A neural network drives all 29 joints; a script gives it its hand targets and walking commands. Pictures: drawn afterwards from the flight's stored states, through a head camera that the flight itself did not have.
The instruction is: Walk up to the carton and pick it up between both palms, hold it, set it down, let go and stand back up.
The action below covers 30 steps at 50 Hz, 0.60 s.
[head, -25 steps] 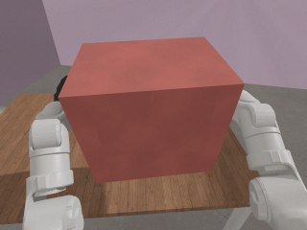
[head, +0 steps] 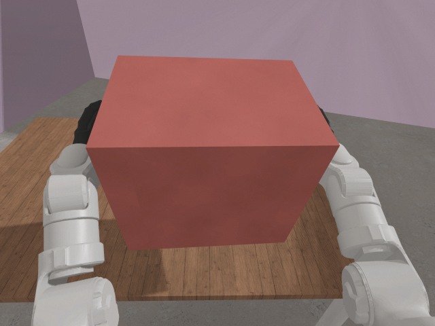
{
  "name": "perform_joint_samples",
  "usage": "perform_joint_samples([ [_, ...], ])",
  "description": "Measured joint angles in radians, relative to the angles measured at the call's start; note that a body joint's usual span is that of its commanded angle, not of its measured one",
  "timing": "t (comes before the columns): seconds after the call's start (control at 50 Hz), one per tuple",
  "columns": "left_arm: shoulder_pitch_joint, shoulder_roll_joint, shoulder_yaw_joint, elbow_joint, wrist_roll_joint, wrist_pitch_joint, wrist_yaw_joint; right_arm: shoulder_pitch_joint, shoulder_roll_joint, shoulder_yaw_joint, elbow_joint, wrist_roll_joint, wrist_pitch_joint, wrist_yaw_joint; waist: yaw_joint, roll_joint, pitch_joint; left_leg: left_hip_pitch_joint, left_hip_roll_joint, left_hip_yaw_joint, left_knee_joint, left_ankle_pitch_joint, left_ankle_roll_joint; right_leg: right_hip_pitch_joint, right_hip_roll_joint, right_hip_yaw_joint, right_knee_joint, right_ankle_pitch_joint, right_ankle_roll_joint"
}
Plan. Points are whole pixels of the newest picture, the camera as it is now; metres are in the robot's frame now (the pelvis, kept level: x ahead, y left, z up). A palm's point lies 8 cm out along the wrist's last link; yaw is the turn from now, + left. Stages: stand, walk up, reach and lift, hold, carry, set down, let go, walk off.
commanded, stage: set down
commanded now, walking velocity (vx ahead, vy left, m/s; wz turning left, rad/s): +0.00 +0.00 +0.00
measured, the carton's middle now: (208, 157) +0.38 +0.02 +0.17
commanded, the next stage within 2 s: none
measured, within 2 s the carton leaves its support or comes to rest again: neither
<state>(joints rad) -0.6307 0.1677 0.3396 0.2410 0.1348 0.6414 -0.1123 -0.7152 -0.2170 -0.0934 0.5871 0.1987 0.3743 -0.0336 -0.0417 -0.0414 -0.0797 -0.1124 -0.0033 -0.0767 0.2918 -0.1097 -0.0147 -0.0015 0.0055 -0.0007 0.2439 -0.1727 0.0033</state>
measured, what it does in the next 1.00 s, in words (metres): stands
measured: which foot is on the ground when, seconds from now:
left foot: down 0.00-1.00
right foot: down 0.00-1.00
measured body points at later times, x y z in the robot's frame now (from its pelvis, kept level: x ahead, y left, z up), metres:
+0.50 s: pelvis +0.01 -0.02 +0.00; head -0.02 -0.01 +0.45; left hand +0.37 +0.21 +0.18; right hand +0.40 -0.20 +0.18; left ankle +0.04 +0.13 -0.75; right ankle -0.02 -0.12 -0.75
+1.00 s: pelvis +0.01 +0.00 +0.00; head -0.01 +0.01 +0.45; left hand +0.38 +0.20 +0.14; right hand +0.41 -0.20 +0.14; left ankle +0.04 +0.13 -0.75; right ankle -0.02 -0.12 -0.75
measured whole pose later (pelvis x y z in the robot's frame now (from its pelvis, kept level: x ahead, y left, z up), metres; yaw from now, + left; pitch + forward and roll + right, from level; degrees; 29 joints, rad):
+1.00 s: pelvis +0.01 +0.00 +0.00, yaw -2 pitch +0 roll +0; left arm -0.53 0.09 0.27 0.32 0.12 0.47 0.00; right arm -0.65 -0.23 -0.16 0.70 0.11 0.17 0.07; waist 0.02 -0.02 -0.05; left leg -0.18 0.01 -0.04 0.29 -0.11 -0.02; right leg -0.09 0.01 0.01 0.26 -0.17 0.00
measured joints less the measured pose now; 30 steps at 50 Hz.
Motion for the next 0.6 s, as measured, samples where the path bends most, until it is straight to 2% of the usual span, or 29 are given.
perform_joint_samples([
  [0.1,0.051,-0.004,-0.033,-0.038,-0.001,-0.025,0.015,0.054,0.005,0.006,-0.009,-0.004,-0.059,0.008,0.0,-0.013,0.034,-0.005,0.0,-0.006,0.005,-0.005,-0.003,-0.002,0.001,-0.008,0.003,-0.007,-0.003],
  [0.18,0.101,-0.013,-0.065,-0.078,-0.028,-0.045,0.053,0.099,-0.011,0.03,-0.033,0.022,-0.1,0.004,0.008,-0.008,0.038,-0.022,0.006,-0.003,0.016,-0.015,-0.007,-0.017,0.006,-0.006,0.007,-0.011,-0.006],
  [0.34,0.157,-0.04,-0.071,-0.125,-0.057,-0.071,0.091,0.13,-0.041,0.067,-0.067,0.064,-0.121,-0.005,0.021,0.023,0.023,-0.035,0.019,0.001,0.025,-0.029,-0.015,-0.029,0.018,-0.003,0.007,-0.017,-0.016],
  [0.4,0.159,-0.043,-0.062,-0.127,-0.056,-0.073,0.085,0.128,-0.045,0.078,-0.076,0.065,-0.115,-0.014,0.03,0.029,0.015,-0.029,0.022,0.003,0.017,-0.028,-0.019,-0.027,0.021,-0.003,0.007,-0.019,-0.02],
  [0.5,0.151,-0.035,-0.03,-0.101,-0.03,-0.067,0.036,0.11,-0.028,0.086,-0.074,0.045,-0.085,-0.031,0.045,0.032,0.012,-0.015,0.025,0.006,0.006,-0.024,-0.021,-0.02,0.023,-0.002,0.01,-0.021,-0.023],
  [0.6,0.15,-0.019,-0.009,-0.097,-0.03,-0.063,0.011,0.107,0.004,0.074,-0.081,0.012,-0.071,-0.039,0.049,0.02,0.016,-0.016,0.021,0.0,0.009,-0.021,-0.02,-0.019,0.019,-0.01,0.017,-0.023,-0.022],
])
